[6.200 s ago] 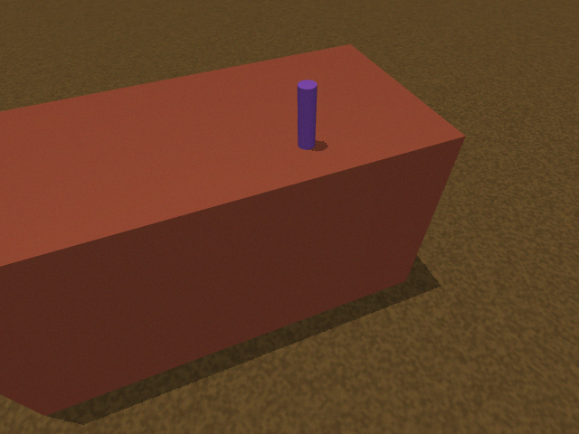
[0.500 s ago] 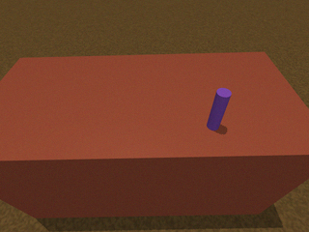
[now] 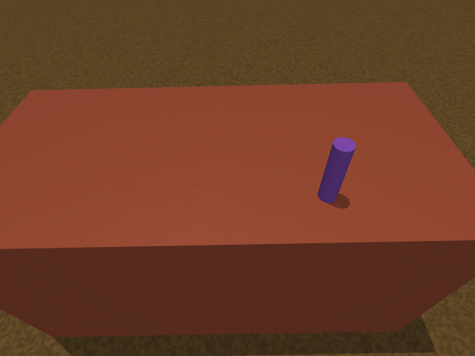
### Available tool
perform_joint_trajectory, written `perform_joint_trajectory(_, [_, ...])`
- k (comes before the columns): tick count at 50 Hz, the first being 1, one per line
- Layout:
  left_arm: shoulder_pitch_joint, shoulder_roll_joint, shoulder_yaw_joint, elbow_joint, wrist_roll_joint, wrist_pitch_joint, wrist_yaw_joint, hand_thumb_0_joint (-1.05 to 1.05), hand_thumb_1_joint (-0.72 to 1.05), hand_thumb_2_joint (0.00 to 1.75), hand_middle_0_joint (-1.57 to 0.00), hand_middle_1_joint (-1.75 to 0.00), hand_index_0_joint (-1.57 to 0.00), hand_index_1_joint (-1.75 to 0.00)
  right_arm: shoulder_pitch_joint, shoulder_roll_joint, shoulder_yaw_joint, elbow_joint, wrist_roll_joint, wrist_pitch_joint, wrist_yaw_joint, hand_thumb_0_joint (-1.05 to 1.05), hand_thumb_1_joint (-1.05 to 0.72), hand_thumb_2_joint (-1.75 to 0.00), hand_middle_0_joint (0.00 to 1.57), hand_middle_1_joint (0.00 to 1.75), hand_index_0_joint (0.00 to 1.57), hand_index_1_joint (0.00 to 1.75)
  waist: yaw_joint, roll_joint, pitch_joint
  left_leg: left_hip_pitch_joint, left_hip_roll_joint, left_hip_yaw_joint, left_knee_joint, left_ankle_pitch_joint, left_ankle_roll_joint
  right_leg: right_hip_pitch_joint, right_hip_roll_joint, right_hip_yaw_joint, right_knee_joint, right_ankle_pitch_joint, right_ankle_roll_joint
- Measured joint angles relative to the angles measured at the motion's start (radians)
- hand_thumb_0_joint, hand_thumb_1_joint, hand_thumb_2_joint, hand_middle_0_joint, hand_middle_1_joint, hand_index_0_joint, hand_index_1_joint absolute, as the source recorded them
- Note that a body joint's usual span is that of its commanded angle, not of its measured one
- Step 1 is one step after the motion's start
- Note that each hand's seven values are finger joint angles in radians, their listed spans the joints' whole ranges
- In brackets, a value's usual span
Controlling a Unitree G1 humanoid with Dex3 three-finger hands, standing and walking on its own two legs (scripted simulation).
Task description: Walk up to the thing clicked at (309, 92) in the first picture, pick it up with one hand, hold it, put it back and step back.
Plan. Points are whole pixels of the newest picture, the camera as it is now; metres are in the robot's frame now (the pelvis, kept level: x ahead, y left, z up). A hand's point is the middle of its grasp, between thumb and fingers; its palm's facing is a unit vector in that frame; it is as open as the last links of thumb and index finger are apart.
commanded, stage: stand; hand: right
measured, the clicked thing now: (334, 172) +0.50 -0.19 +0.00
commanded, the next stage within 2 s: rise first in 0.36 s
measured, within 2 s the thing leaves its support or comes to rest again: neither
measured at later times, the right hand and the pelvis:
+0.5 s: hand out of the picture +0.08 -0.25 -0.16, palm faces -0.01 +0.94 -0.34, open 7.4 cm; pelvis +0.00 +0.00 +0.00, yaw +0 degrees
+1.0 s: hand (417, 344) +0.17 -0.26 -0.06, palm faces +0.26 +0.90 -0.35, open 16.5 cm; pelvis +0.00 +0.00 -0.01, yaw -1 degrees
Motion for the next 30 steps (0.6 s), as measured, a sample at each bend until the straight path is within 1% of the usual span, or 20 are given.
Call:
perform_joint_trajectory(24, [0.007, 0.0, 0.003, 0.001, 0.0, 0.001, 0.0, 0.01, 0.9, 0.9, -0.21, -0.3, -0.2, -0.3, 0.011, 0.002, -0.001, -0.001, 0.0, 0.0, -0.001, 0.0, -0.9, -0.9, 0.2, 0.3, 0.21, 0.29, 0.001, 0.0, 0.0, 0.004, -0.004, -0.003, -0.001, 0.002, 0.002, 0.004, -0.004, -0.003, 0.002, -0.001, 0.001])
perform_joint_trajectory(25, [0.013, -0.001, 0.007, -0.023, -0.017, 0.0, 0.004, 0.01, 0.89, 0.89, -0.2, -0.29, -0.19, -0.3, 0.016, 0.005, -0.001, -0.027, 0.014, 0.006, -0.006, 0.0, -0.9, -0.89, 0.2, 0.29, 0.2, 0.29, 0.002, -0.001, -0.004, -0.014, -0.003, -0.002, 0.014, -0.003, 0.002, -0.016, -0.003, -0.002, 0.021, -0.008, 0.0])
perform_joint_trajectory(26, [0.016, -0.004, 0.009, -0.063, -0.041, -0.013, 0.014, 0.01, 0.88, 0.88, -0.19, -0.28, -0.18, -0.28, 0.018, 0.011, -0.001, -0.071, 0.037, -0.001, -0.016, 0.01, -0.88, -0.88, 0.19, 0.28, 0.19, 0.27, 0.002, -0.003, 0.005, -0.029, -0.003, -0.002, 0.033, -0.009, 0.001, -0.034, -0.003, 0.0, 0.045, -0.016, 0.0])
perform_joint_trajectory(27, [0.012, -0.01, 0.011, -0.096, -0.06, -0.032, 0.024, 0.01, 0.86, 0.86, -0.18, -0.26, -0.16, -0.26, 0.012, 0.019, -0.006, -0.106, 0.055, -0.022, -0.026, 0.01, -0.86, -0.86, 0.17, 0.26, 0.18, 0.25, 0.0, -0.005, 0.019, -0.04, -0.004, -0.002, 0.048, -0.013, 0.001, -0.047, -0.004, 0.0, 0.063, -0.022, -0.001])
perform_joint_trajectory(28, [0.0, -0.018, 0.019, -0.12, -0.073, -0.051, 0.03, 0.01, 0.83, 0.83, -0.16, -0.24, -0.15, -0.25, -0.001, 0.028, -0.015, -0.131, 0.066, -0.042, -0.033, 0.01, -0.84, -0.83, 0.16, 0.24, 0.16, 0.23, -0.002, -0.005, 0.03, -0.054, -0.004, -0.002, 0.061, -0.016, 0.001, -0.062, -0.003, 0.001, 0.08, -0.026, -0.002])
perform_joint_trajectory(30, [-0.028, -0.036, 0.048, -0.168, -0.086, -0.066, 0.042, 0.01, 0.76, 0.76, -0.14, -0.19, -0.12, -0.21, -0.037, 0.045, -0.045, -0.161, 0.078, -0.064, -0.046, 0.01, -0.76, -0.76, 0.14, 0.19, 0.14, 0.19, 0.0, -0.005, 0.038, -0.086, -0.002, 0.001, 0.084, -0.019, 0.0, -0.097, -0.001, 0.006, 0.105, -0.029, -0.002])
